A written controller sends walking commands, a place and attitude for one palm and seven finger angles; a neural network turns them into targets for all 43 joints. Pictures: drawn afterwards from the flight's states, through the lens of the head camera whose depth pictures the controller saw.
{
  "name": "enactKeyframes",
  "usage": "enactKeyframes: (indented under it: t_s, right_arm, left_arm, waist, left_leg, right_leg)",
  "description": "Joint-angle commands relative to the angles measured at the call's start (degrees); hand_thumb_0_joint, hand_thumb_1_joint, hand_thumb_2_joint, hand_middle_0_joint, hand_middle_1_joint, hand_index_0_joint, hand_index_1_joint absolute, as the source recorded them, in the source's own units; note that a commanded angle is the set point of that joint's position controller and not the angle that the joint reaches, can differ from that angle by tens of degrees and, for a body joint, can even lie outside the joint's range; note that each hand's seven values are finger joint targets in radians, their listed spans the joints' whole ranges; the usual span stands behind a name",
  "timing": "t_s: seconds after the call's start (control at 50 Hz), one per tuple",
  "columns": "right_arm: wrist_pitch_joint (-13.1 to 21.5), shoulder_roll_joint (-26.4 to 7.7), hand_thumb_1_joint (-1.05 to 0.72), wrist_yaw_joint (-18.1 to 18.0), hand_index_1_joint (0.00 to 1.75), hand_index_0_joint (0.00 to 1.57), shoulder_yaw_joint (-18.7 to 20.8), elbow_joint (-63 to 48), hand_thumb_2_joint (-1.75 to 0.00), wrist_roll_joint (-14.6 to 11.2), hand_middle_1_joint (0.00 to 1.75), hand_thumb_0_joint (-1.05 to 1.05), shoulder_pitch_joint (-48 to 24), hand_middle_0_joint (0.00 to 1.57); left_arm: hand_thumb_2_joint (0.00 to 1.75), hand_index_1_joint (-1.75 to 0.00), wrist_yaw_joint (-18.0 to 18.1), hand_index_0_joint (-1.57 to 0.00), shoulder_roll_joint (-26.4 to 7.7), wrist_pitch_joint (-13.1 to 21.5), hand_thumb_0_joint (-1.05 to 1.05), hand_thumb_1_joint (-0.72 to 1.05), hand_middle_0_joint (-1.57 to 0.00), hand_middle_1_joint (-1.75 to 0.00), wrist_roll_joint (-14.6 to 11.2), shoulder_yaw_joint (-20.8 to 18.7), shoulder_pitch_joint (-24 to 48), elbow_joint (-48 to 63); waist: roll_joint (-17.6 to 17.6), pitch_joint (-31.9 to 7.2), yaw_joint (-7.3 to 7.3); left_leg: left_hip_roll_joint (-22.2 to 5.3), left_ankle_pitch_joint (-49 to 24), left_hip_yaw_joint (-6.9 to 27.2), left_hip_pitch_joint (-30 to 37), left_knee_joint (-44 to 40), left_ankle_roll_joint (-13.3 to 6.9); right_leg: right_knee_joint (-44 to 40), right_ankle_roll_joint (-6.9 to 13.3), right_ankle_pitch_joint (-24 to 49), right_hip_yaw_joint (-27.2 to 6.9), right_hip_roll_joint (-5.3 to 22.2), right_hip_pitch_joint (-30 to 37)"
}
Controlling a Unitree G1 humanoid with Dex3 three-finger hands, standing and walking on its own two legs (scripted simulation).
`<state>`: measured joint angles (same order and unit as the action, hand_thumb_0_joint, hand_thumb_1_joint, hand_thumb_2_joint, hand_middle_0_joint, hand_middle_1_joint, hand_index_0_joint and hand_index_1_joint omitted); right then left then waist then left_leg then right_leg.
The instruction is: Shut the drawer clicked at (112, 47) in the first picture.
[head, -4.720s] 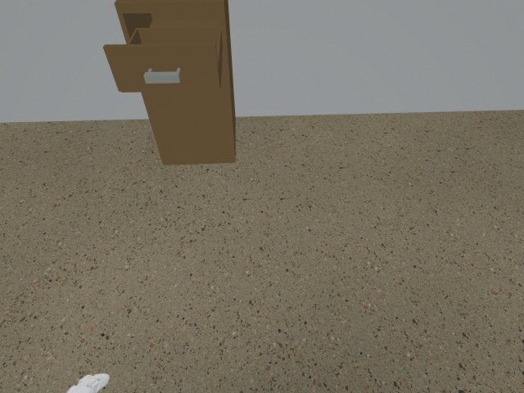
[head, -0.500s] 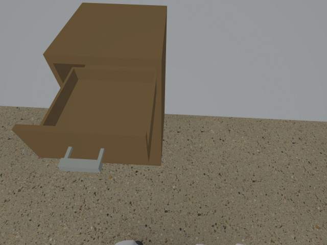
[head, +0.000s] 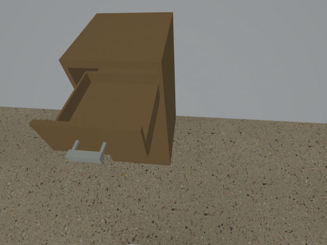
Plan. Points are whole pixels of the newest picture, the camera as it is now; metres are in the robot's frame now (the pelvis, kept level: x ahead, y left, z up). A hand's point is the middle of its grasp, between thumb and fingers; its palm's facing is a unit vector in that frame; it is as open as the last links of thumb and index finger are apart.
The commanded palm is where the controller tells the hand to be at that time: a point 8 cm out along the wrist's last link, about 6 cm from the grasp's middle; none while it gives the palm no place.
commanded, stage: come to a stop and stand still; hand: left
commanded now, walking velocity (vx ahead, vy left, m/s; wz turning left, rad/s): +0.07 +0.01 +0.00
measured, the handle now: (87, 150) +0.39 +0.30 -0.07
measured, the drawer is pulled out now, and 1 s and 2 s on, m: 0.30 0.30 0.30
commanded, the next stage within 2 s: look again from close up in 0.60 s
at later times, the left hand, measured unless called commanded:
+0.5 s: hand out of the picture +0.00 +0.22 -0.19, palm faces +0.04 -0.99 -0.15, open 7.4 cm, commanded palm none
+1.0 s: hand out of the picture +0.03 +0.23 -0.18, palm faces -0.01 -0.97 -0.23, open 7.4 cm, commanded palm none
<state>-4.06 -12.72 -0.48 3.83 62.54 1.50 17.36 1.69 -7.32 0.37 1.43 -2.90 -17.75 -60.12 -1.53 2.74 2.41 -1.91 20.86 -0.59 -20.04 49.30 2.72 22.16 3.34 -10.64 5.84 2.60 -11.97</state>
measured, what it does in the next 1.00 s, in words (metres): steps on the spot: left foot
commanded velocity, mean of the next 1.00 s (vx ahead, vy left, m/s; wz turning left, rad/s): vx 0.00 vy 0.00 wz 0.00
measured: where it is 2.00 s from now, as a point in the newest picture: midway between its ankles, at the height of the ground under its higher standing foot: outside the picture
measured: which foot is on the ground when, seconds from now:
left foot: up 0.00-0.16, down 0.18-1.00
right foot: down 0.00-1.00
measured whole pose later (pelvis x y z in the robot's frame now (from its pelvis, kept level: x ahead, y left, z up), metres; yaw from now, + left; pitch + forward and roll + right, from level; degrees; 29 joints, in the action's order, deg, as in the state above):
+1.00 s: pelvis +0.01 +0.05 -0.01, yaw -2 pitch -2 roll +1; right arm 1.1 -8.3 -1.4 -1.0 62.1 1.0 18.8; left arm 1.6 -8.6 0.6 0.6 0.6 -15.6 -63.5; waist -2.6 1.0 -0.1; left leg -1.0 18.4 -2.8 -8.0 28.2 0.5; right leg 30.8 -1.2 -16.0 3.0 3.7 -13.0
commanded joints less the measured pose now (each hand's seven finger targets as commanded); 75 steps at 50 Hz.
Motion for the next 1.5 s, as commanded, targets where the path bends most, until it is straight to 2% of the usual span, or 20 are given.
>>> enactKeyframes:
  t_s: [0.0,0.06,0.1,0.14,0.16,0.18,0.2,0.22,0.24,0.36,0.66,0.68,0.7,0.74,0.78,0.84,0.96,1.28,1.38,1.48]
  right_arm:
    - [2.3,-0.9,-0.90,0.1,0.30,0.20,-0.6,-4.8,-0.90,-0.5,0.30,0.00,-2.3,0.20]
    - [2.9,0.3,-0.90,-0.1,0.30,0.20,-1.1,-3.7,-0.90,-0.9,0.30,0.00,-1.1,0.20]
    - [3.4,0.9,-0.90,-0.5,0.30,0.20,-1.5,-2.0,-0.90,-0.9,0.30,0.00,2.3,0.20]
    - [4.4,-1.9,-0.90,-1.0,0.30,0.20,-1.4,-1.2,-0.90,-0.7,0.30,0.00,3.7,0.20]
    - [4.5,-4.7,-0.90,-1.3,0.30,0.20,-1.0,-2.0,-0.90,-0.7,0.30,0.00,2.7,0.20]
    - [4.3,-6.0,-0.90,-1.5,0.30,0.20,-1.1,-2.9,-0.90,-0.5,0.30,0.00,0.0,0.20]
    - [4.0,-5.8,-0.90,-1.6,0.30,0.20,-1.4,-3.4,-0.90,-0.3,0.30,0.00,-2.2,0.20]
    - [4.4,-4.0,-0.90,-1.6,0.30,0.20,-1.6,-2.7,-0.90,-0.5,0.30,0.00,-3.6,0.20]
    - [4.6,-2.8,-0.90,-1.8,0.30,0.20,-1.9,-2.6,-0.90,-0.6,0.30,0.00,-3.8,0.20]
    - [5.0,-1.8,-0.90,-2.0,0.30,0.20,-2.6,-1.2,-0.90,-1.1,0.30,0.00,-0.8,0.20]
    - [5.5,-1.0,-0.90,-2.1,0.30,0.20,-3.0,1.5,-0.90,-1.1,0.30,0.00,2.8,0.20]
    - [6.4,-3.0,-0.90,-0.9,0.30,0.20,-3.0,-2.5,-0.90,-1.5,0.30,0.00,-2.1,0.20]
    - [5.9,-0.3,-0.90,-0.8,0.30,0.20,-3.0,-3.4,-0.90,-1.0,0.30,0.00,2.4,0.20]
    - [6.4,-0.3,-0.90,-0.5,0.30,0.20,-3.5,-2.8,-0.90,-0.7,0.30,0.00,4.3,0.20]
    - [6.7,-0.8,-0.90,-0.7,0.30,0.20,-3.6,-3.3,-0.90,-0.6,0.30,0.00,4.9,0.20]
    - [6.4,-1.1,-0.90,-1.0,0.30,0.20,-3.7,-3.4,-0.90,-0.9,0.30,0.00,5.0,0.20]
    - [5.9,-0.7,-0.90,-0.9,0.30,0.20,-4.0,-2.6,-0.90,-0.7,0.30,0.00,5.0,0.20]
    - [5.6,-0.8,-0.90,-1.1,0.30,0.20,-4.0,-0.1,-0.90,-0.8,0.30,0.00,2.9,0.20]
    - [4.8,-0.7,-0.90,-0.8,0.30,0.20,-3.9,0.3,-0.90,-0.6,0.30,0.00,3.4,0.20]
    - [4.1,-0.1,-0.90,-0.3,0.30,0.20,-3.5,-0.6,-0.90,-0.3,0.30,0.00,3.7,0.20]
  left_arm:
    - [0.90,-0.30,0.5,-0.20,-10.6,0.5,0.00,0.90,-0.20,-0.30,0.3,-2.2,-4.2,0.5]
    - [0.90,-0.30,0.2,-0.20,-11.1,0.2,0.00,0.90,-0.20,-0.30,0.3,-2.0,-2.0,-0.2]
    - [0.90,-0.30,0.1,-0.20,-10.4,-0.2,0.00,0.90,-0.20,-0.30,-0.2,-1.6,-0.3,-0.9]
    - [0.90,-0.30,-0.1,-0.20,-6.8,-0.5,0.00,0.90,-0.20,-0.30,-0.7,-0.6,-1.1,-1.4]
    - [0.90,-0.30,-0.1,-0.20,-4.7,-0.7,0.00,0.90,-0.20,-0.30,-0.6,-0.1,-2.5,-1.3]
    - [0.90,-0.30,-0.1,-0.20,-3.4,-0.6,0.00,0.90,-0.20,-0.30,-0.6,0.2,-2.6,-1.5]
    - [0.90,-0.30,-0.2,-0.20,-2.8,-0.4,0.00,0.90,-0.20,-0.30,-0.3,0.4,-2.9,-1.8]
    - [0.90,-0.30,-0.2,-0.20,-3.4,-0.8,0.00,0.90,-0.20,-0.30,0.0,0.4,-1.8,-3.0]
    - [0.90,-0.30,-0.3,-0.20,-4.1,-0.8,0.00,0.90,-0.20,-0.30,0.0,0.5,-2.3,-3.5]
    - [0.90,-0.30,-0.1,-0.20,-6.1,-0.2,0.00,0.90,-0.20,-0.30,-0.3,1.1,-2.9,-5.3]
    - [0.90,-0.30,0.3,-0.20,-6.2,0.0,0.00,0.90,-0.20,-0.30,-0.8,1.3,-1.4,-4.9]
    - [0.90,-0.30,2.7,-0.20,-7.8,1.5,0.00,0.90,-0.20,-0.30,-0.3,2.3,-4.6,-6.0]
    - [0.90,-0.30,2.0,-0.20,-10.0,2.1,0.00,0.90,-0.20,-0.30,-0.6,1.8,-2.3,-3.6]
    - [0.90,-0.30,1.1,-0.20,-8.2,1.8,0.00,0.90,-0.20,-0.30,-0.6,2.4,-1.1,-2.7]
    - [0.90,-0.30,0.8,-0.20,-7.8,1.6,0.00,0.90,-0.20,-0.30,-0.7,2.3,-0.7,-1.8]
    - [0.90,-0.30,0.6,-0.20,-6.9,1.2,0.00,0.90,-0.20,-0.30,-0.9,2.6,-0.3,-1.7]
    - [0.90,-0.30,0.4,-0.20,-7.5,1.0,0.00,0.90,-0.20,-0.30,-0.8,2.5,-0.1,-1.6]
    - [0.90,-0.30,0.1,-0.20,-8.3,1.5,0.00,0.90,-0.20,-0.30,-0.9,2.0,-0.3,-2.0]
    - [0.90,-0.30,0.1,-0.20,-9.3,1.4,0.00,0.90,-0.20,-0.30,-0.6,1.5,-0.9,-1.8]
    - [0.90,-0.30,0.0,-0.20,-11.4,0.8,0.00,0.90,-0.20,-0.30,-0.2,0.0,-1.8,-0.8]
  waist:
    - [11.3,-2.3,0.76]
    - [11.6,-1.6,-0.40]
    - [10.2,-1.4,-2.51]
    - [1.2,-0.5,-2.75]
    - [-5.3,-0.6,-2.02]
    - [-7.0,1.5,-1.00]
    - [-3.1,3.3,0.03]
    - [-8.2,4.8,-0.36]
    - [-9.2,5.3,-0.13]
    - [0.7,1.6,-1.22]
    - [0.4,-0.1,-1.38]
    - [1.8,2.4,-0.15]
    - [-0.3,-2.6,-3.33]
    - [-2.7,-2.5,-2.69]
    - [-3.1,-4.3,-2.53]
    - [1.1,-0.3,-2.57]
    - [3.2,4.5,-2.52]
    - [2.7,0.0,-2.38]
    - [2.7,0.9,-2.04]
    - [8.0,4.3,-1.52]
  left_leg:
    - [-0.3,1.5,-0.6,-3.7,-7.2,-0.5]
    - [0.6,-0.7,-2.0,4.3,-15.6,-1.1]
    - [1.2,-8.6,-3.2,13.6,-25.3,-1.4]
    - [-4.6,-9.0,3.2,15.9,-31.3,-3.0]
    - [-10.9,-6.8,10.0,12.5,-34.6,-5.3]
    - [-13.7,-2.8,11.8,5.8,-37.7,-7.5]
    - [-12.5,1.2,10.6,0.1,-37.6,-7.5]
    - [-9.4,1.4,8.7,0.6,-39.6,-6.3]
    - [-8.0,-2.7,7.5,1.9,-38.8,-5.9]
    - [-5.1,-17.4,2.7,8.9,-31.6,-4.0]
    - [-4.9,-20.6,1.8,10.2,-31.5,-3.5]
    - [-5.3,-21.5,-0.3,5.0,-20.1,-2.1]
    - [-2.2,-8.1,0.7,6.2,-23.4,-2.3]
    - [-3.5,-10.3,2.1,5.3,-26.1,-3.4]
    - [-4.5,-16.0,2.9,6.4,-26.0,-4.1]
    - [-4.3,-14.4,2.8,5.1,-26.9,-4.4]
    - [-3.4,-11.7,2.0,5.1,-28.6,-4.1]
    - [-3.1,-13.8,0.0,9.4,-27.7,-3.0]
    - [-1.6,-5.7,-1.7,8.2,-25.3,-2.7]
    - [0.1,0.5,-3.8,4.6,-19.0,-2.7]
  right_leg:
    - [-9.9,6.3,1.0,-17.1,15.1,7.2]
    - [-9.4,5.1,-1.7,-15.0,13.0,1.7]
    - [-6.9,1.9,-6.8,-11.5,9.8,-4.4]
    - [-0.3,-1.4,-8.5,-7.9,4.4,-8.7]
    - [3.8,-2.8,-9.0,-4.9,1.9,-8.0]
    - [5.1,-3.7,-8.9,-2.1,1.3,-4.9]
    - [4.6,-3.9,-6.7,-2.5,1.0,-2.0]
    - [4.8,-4.0,-3.9,-2.3,1.4,-1.4]
    - [4.1,-4.0,-1.7,-2.7,1.8,-1.1]
    - [-1.1,-4.0,5.6,-5.1,3.6,1.3]
    - [-0.9,-3.5,8.2,-4.7,3.9,4.4]
    - [0.4,-2.5,22.1,-8.3,6.9,2.2]
    - [1.6,-1.2,11.1,-8.6,8.0,3.4]
    - [3.0,-1.1,-1.1,-6.1,4.5,1.7]
    - [5.0,-1.3,1.6,-5.3,3.5,3.2]
    - [4.5,-1.5,1.7,-5.2,3.3,1.5]
    - [3.1,-1.6,1.1,-6.1,3.4,-1.0]
    - [0.8,-1.3,8.4,-7.1,4.7,2.0]
    - [-1.5,0.0,-2.5,-9.4,5.9,1.2]
    - [-7.9,3.1,-16.0,-15.8,10.7,-2.2]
